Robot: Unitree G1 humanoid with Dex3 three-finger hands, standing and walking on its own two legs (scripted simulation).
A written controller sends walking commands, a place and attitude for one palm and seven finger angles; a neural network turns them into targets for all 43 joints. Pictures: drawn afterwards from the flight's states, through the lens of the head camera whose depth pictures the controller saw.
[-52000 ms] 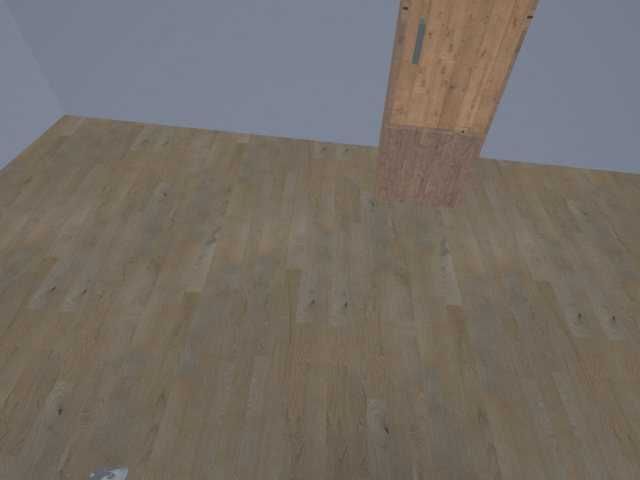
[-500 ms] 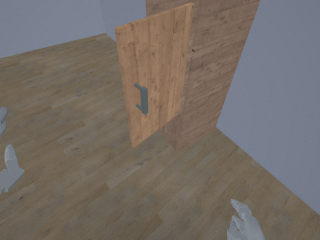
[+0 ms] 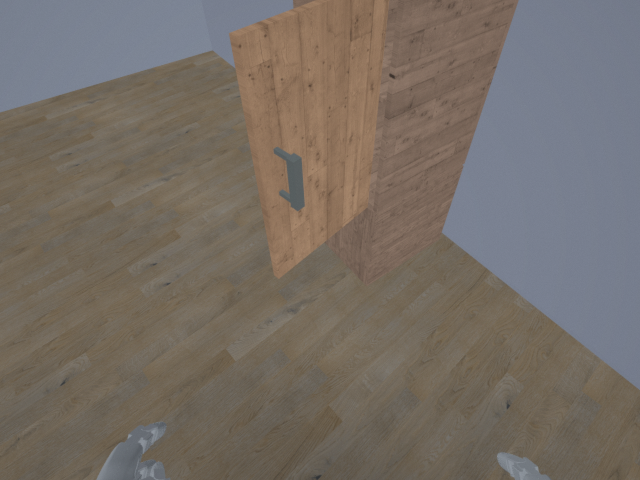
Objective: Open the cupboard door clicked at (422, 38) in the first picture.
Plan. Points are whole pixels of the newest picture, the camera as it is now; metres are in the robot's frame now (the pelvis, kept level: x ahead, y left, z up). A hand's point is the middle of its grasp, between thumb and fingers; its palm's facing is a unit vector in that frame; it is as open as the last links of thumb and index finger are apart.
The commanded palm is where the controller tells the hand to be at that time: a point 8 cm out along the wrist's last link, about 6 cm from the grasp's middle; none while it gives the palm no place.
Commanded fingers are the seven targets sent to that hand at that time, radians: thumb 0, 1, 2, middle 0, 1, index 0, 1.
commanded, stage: let the arm hang, fingers relaxed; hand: left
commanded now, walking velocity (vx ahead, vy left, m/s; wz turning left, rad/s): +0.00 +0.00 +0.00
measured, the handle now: (288, 178) +0.64 +0.08 -0.02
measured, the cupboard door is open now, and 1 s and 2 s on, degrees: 100 100 100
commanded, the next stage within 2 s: look to check the result in 0.88 s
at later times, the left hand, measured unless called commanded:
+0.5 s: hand out of the picture +0.02 +0.22 -0.15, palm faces +0.03 -0.95 -0.32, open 7.4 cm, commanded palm none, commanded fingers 0.00 0.90 0.90 -0.20 -0.30 -0.20 -0.30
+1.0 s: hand out of the picture +0.11 +0.20 -0.14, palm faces +0.01 -0.95 -0.30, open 7.4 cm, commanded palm none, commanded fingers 0.00 0.90 0.90 -0.20 -0.30 -0.20 -0.30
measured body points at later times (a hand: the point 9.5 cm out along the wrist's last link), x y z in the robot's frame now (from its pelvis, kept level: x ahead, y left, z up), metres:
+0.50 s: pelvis +0.01 -0.02 +0.01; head +0.03 -0.03 +0.46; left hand +0.02 +0.27 -0.13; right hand +0.02 -0.27 -0.15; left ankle +0.04 +0.10 -0.73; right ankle +0.04 -0.11 -0.73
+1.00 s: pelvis +0.04 -0.03 +0.02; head +0.06 -0.03 +0.47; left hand +0.11 +0.25 -0.12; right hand +0.11 -0.30 -0.13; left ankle +0.04 +0.10 -0.73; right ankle +0.04 -0.11 -0.73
